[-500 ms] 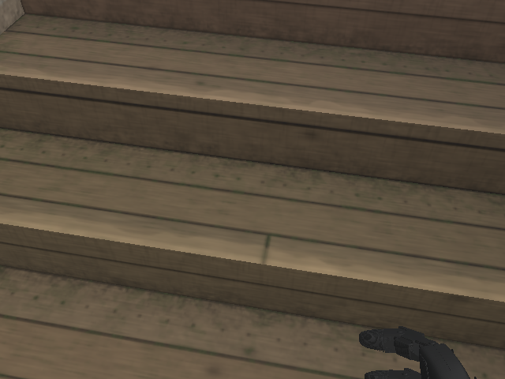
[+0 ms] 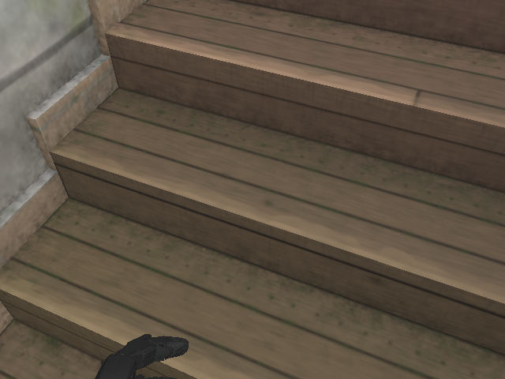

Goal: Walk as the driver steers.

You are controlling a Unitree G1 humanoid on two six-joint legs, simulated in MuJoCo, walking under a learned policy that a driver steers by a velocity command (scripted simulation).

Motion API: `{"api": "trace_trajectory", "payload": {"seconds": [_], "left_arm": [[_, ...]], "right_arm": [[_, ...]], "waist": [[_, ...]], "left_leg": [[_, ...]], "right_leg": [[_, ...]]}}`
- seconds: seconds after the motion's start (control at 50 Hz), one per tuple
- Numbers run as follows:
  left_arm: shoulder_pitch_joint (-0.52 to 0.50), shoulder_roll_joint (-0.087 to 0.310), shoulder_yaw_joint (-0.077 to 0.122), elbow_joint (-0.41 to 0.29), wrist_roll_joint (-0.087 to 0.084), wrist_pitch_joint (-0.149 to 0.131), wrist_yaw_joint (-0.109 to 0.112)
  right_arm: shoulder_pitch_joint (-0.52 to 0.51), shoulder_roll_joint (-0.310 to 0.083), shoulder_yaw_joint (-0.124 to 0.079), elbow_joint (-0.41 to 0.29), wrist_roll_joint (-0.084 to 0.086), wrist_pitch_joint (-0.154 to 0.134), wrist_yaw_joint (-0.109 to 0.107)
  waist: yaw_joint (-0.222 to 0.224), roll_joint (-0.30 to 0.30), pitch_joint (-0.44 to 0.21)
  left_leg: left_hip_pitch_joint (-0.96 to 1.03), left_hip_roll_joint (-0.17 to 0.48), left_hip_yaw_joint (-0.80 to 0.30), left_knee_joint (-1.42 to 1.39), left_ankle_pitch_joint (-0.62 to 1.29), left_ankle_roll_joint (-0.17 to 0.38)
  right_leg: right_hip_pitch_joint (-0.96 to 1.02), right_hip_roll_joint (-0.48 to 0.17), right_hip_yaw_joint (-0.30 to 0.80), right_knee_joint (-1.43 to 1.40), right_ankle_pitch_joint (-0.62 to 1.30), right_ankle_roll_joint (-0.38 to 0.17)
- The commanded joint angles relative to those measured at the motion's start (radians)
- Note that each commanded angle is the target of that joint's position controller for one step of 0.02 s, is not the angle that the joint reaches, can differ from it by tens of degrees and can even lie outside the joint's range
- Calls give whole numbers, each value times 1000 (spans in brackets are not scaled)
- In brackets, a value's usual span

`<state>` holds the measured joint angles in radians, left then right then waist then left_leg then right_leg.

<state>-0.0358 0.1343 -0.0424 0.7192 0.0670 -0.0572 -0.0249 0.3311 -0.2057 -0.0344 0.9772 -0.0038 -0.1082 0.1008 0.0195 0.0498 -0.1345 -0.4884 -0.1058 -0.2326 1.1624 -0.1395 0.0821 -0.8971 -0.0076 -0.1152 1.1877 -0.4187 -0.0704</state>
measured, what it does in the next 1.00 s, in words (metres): climbs, turning right: left foot, then right foot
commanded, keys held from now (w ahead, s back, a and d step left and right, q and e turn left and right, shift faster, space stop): e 0.82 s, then no key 0.04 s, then q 0.14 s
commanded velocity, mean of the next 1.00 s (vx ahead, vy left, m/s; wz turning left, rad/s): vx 0.05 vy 0.00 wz -0.36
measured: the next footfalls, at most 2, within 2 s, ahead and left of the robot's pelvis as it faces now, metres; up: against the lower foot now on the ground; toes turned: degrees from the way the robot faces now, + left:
left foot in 0.40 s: +0.21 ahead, +0.11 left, +0.00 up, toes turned -5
right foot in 0.84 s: +0.11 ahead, -0.12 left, +0.00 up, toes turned -26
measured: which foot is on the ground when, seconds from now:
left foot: up 0.00-0.38, down 0.40-0.86, up 0.88-1.00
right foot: down 0.00-0.40, up 0.42-0.82, down 0.84-1.00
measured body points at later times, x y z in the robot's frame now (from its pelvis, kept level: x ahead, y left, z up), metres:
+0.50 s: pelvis +0.11 +0.03 +0.10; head +0.12 +0.03 +0.55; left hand +0.31 +0.25 +0.00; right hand +0.25 -0.26 +0.02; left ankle +0.17 +0.12 -0.63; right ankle +0.04 -0.10 -0.51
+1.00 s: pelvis +0.10 -0.02 +0.10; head +0.11 -0.03 +0.55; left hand +0.35 +0.13 +0.01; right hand +0.16 -0.33 +0.01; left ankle +0.13 +0.12 -0.53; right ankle +0.07 -0.10 -0.63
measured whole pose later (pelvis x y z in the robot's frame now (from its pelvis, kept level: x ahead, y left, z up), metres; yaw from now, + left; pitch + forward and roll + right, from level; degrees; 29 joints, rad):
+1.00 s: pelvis +0.10 -0.02 +0.10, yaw -25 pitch +4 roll +0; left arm 0.18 0.22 0.04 0.71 0.01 -0.09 -0.06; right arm 0.12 -0.25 -0.05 0.71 -0.02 -0.08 0.00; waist 0.01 0.01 -0.07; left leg -0.63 0.04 -0.01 1.27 -0.42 -0.08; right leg -0.39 0.04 -0.04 0.61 -0.30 -0.06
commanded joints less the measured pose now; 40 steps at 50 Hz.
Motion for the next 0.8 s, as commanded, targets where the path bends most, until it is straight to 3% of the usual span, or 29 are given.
{"api": "trace_trajectory", "payload": {"seconds": [0.02, 0.04, 0.06, 0.08, 0.1, 0.12, 0.14, 0.16, 0.18, 0.2, 0.24, 0.3, 0.34, 0.36, 0.38, 0.4, 0.42, 0.44, 0.46, 0.48, 0.5, 0.52, 0.54, 0.58, 0.64, 0.68, 0.72, 0.76, 0.8], "left_arm": [[306, 143, 72, 180, -24, -31, -7], [268, 40, 51, 210, -33, -33, -3], [328, -68, 40, 267, -78, -45, 61], [326, -83, 32, 299, -69, -62, 80], [99, -20, 43, 187, -24, -64, 43], [104, 41, 62, 178, -8, -62, 25], [140, 66, 69, 189, 9, -51, 17], [91, 91, 66, 148, 5, -46, 6], [85, 132, 76, 118, -1, -47, 3], [120, 179, 89, 100, -10, -51, 11], [80, 176, 83, 39, -26, -91, 13], [104, 172, 87, 1, -55, -115, 1], [201, 181, 102, 24, -74, -114, -4], [231, 192, 108, 37, -81, -99, -5], [281, 177, 106, 48, -64, -84, -11], [340, 125, 97, 55, -61, -72, -12], [433, 11, 66, 19, -48, -68, -11], [332, 170, 109, 6, -39, -61, -11], [258, 212, 122, 1, -50, -39, -4], [280, 192, 122, 22, -63, -14, 11], [287, 192, 131, 33, -59, -1, 23], [195, 187, 123, -6, -40, -3, 31], [155, 174, 121, -26, -27, -7, 25], [149, 165, 111, -26, -30, -3, 7], [127, 151, 97, -30, -37, -9, -8], [181, 155, 87, -25, -20, -8, -32], [162, 155, 74, -51, -19, -4, -54], [189, 155, 67, -74, -26, -6, -64], [237, 164, 77, -76, -48, -18, -64]], "right_arm": [[16, -7, -11, -21, -16, 15, -40], [-54, 10, 3, -50, -40, 22, -50], [-52, 113, 16, -162, -69, 54, -90], [-58, 128, 27, -173, -52, 63, -104], [-97, 32, 43, -99, -13, 63, -64], [-144, -1, 36, -124, -10, 53, -44], [-186, -27, 38, -142, -17, 45, -37], [-155, -25, 42, -131, -34, 47, -13], [-173, -58, 38, -146, -35, 47, -13], [-222, -93, 28, -161, -45, 46, -24], [-233, -134, -3, -171, -66, 39, -54], [-255, -119, -12, -211, -61, 46, -92], [-287, -102, -17, -261, -34, 38, -112], [-276, -91, -15, -271, -9, 31, -117], [-261, -101, -27, -272, 5, 24, -122], [-227, -148, -44, -280, -1, 11, -136], [-216, -250, -62, -315, -11, -4, -149], [-179, -235, -79, -326, -58, -18, -141], [-172, -228, -79, -303, -84, -21, -144], [-255, -178, -58, -315, -83, -4, -132], [-324, -77, -16, -359, -68, 13, -125], [-307, -31, 2, -359, -51, 28, -127], [-307, -31, 8, -379, -30, 35, -132], [-301, -48, 9, -410, -24, 47, -141], [-180, -123, -17, -371, -33, 31, -144], [-309, -159, -22, -408, -32, 11, -142], [-346, -176, -29, -409, -36, 4, -141], [-318, -194, -47, -389, -45, -12, -143], [-312, -191, -55, -365, -43, -15, -137]], "waist": [[29, -105, 62], [-8, 4, 44], [-105, -13, 90], [-113, -60, 132], [-70, -89, 0], [-64, -58, -2], [-51, -15, -40], [-72, -27, -57], [-70, -16, -54], [-35, -45, -37], [-55, -110, 2], [-36, -123, 19], [6, -159, 8], [1, -156, 7], [11, -150, -12], [0, -81, -85], [60, 237, -247], [-37, 201, -158], [-65, 20, -132], [-19, 28, -89], [-5, -13, -61], [-21, -69, -32], [-17, -32, -46], [-35, -5, -60], [-74, 44, -20], [-5, 29, -41], [-2, 33, -47], [-16, 43, -28], [-5, 26, -7]], "left_leg": [[-549, 43, -20, 528, 84, 45], [-517, 75, 15, 502, 66, 63], [-388, 96, 137, 541, -47, -10], [-461, 91, 158, 627, -67, -20], [-547, 112, 34, 470, -21, 32], [-536, 126, 107, 421, -16, 16], [-518, 140, 129, 357, 35, -9], [-401, 154, 173, 329, 41, -33], [-340, 177, 195, 249, -21, -75], [-344, 174, 209, 208, -20, -96], [-192, 189, 191, 139, 71, -111], [-52, 175, 221, -126, -42, -129], [-64, 139, 257, -374, -207, -130], [-27, 115, 290, -564, -116, -108], [85, 95, 314, -648, 26, -71], [242, 175, 226, -715, 280, 20], [551, 469, -106, -703, 846, 365], [557, 621, -371, -787, 731, 478], [473, 575, -288, -778, 542, 396], [358, 499, -156, -770, 415, 306], [281, 433, -26, -803, 330, 250], [266, 388, 65, -827, 139, 205], [276, 349, 121, -839, 39, 173], [335, 325, 176, -865, -15, 161], [375, 429, 126, -913, -47, 209], [235, 386, 259, -911, 68, 176], [221, 385, 315, -878, 153, 155], [291, 459, 283, -837, 191, 167], [321, 482, 285, -786, 86, 155]], "right_leg": [[460, -228, 689, -666, -172, -222], [404, -192, 575, -657, -70, -203], [320, -171, 515, -697, -93, -135], [303, -146, 439, -698, 0, -138], [373, -92, 368, -720, 92, -123], [374, -71, 324, -736, 195, -126], [379, -65, 313, -749, 250, -116], [319, -46, 256, -758, 338, -107], [293, -66, 268, -803, 288, -91], [314, -82, 308, -834, 214, -109], [268, -108, 348, -847, 209, -117], [337, -120, 334, -770, 320, -135], [551, -186, 414, -685, 594, -191], [616, -194, 431, -655, 636, -206], [614, -172, 451, -635, 650, -194], [587, -97, 420, -493, 534, -109], [298, 93, 207, -187, -7, 45], [8, 123, 241, 203, -296, 142], [-37, 107, 306, 454, -180, 136], [-50, 98, 326, 608, -27, 123], [-30, 102, 347, 573, 91, 112], [-40, 87, 334, 458, 149, 108], [-16, 64, 281, 418, 149, 117], [-35, 58, 212, 299, 87, 168], [-63, -4, 208, 197, 90, 189], [155, -40, 106, 97, 87, 158], [300, -69, 97, -104, 1, 116], [323, -95, 136, -242, 41, 87], [401, -70, 103, -485, 156, 50]]}}
Keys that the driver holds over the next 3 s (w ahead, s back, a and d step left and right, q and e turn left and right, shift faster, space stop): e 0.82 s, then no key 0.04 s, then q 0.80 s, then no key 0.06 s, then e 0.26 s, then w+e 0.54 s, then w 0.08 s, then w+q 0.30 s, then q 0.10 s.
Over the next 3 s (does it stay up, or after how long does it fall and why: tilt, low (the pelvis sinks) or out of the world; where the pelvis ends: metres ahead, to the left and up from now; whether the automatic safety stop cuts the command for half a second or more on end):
stays up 0.54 -0.11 0.28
